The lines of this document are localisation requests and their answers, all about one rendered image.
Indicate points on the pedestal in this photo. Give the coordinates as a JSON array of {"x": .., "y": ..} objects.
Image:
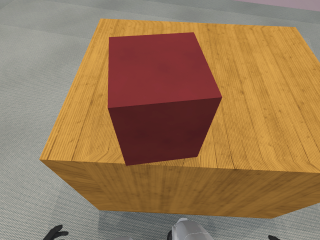
[{"x": 260, "y": 157}]

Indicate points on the left robot hand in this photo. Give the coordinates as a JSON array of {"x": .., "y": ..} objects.
[{"x": 55, "y": 233}]

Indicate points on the carton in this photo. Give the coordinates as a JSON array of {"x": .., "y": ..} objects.
[{"x": 162, "y": 96}]

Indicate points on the right robot thigh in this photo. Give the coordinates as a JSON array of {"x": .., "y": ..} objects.
[{"x": 189, "y": 230}]

